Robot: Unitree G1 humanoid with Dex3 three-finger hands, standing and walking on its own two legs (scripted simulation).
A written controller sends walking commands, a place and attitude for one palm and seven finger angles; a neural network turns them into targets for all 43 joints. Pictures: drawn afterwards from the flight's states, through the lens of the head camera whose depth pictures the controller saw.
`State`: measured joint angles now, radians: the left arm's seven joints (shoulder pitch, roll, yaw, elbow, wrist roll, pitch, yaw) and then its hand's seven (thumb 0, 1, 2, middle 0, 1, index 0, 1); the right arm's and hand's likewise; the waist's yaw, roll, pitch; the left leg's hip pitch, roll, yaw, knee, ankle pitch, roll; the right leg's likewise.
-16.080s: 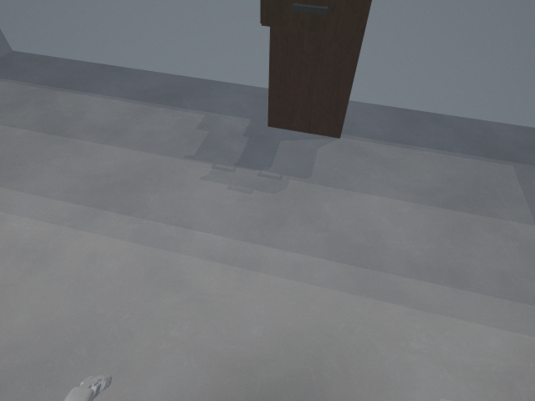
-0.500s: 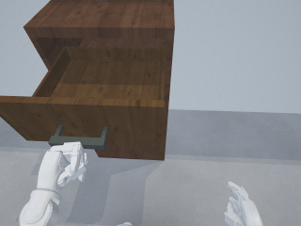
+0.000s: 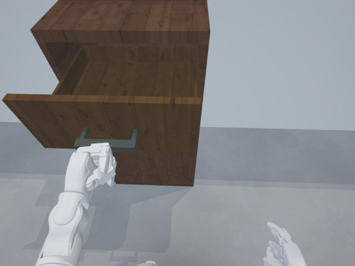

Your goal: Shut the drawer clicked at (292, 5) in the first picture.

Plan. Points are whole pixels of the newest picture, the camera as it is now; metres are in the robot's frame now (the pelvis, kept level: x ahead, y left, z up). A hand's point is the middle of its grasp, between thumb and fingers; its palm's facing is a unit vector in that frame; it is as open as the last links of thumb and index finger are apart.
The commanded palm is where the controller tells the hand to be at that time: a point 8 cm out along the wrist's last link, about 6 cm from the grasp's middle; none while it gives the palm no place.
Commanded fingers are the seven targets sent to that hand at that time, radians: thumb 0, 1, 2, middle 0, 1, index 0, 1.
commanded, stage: push the drawer shut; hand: left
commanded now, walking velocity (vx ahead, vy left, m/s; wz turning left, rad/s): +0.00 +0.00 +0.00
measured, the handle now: (108, 138) +0.38 +0.18 +0.07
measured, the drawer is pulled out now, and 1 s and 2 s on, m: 0.22 0.08 0.00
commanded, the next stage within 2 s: none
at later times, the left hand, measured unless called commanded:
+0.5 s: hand (120, 140) +0.38 +0.15 +0.07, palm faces +0.00 -1.00 -0.05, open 3.3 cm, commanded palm +0.36 +0.20 +0.08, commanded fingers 0.00 0.90 0.90 -1.40 -1.60 -1.40 -1.60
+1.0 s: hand (128, 119) +0.44 +0.14 +0.07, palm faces +0.01 -1.00 -0.04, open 3.3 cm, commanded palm +0.42 +0.20 +0.08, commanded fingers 0.00 0.90 0.90 -1.40 -1.60 -1.40 -1.60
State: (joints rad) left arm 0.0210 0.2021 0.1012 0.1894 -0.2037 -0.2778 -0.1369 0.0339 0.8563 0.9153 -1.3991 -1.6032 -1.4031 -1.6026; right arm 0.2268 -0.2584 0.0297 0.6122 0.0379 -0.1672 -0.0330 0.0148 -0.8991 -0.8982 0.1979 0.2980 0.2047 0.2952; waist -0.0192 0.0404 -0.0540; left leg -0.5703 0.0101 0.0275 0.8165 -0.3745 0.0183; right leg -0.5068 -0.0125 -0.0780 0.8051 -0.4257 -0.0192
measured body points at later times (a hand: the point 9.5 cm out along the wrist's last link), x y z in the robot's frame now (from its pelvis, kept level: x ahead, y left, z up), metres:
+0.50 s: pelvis +0.00 +0.00 +0.00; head +0.05 -0.01 +0.45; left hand +0.37 +0.20 +0.08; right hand +0.11 -0.26 -0.11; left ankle +0.02 +0.11 -0.70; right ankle -0.01 -0.11 -0.70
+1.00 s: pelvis +0.00 -0.01 +0.00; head +0.08 -0.01 +0.44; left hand +0.44 +0.20 +0.08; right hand +0.07 -0.27 -0.13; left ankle +0.02 +0.11 -0.70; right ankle -0.01 -0.11 -0.70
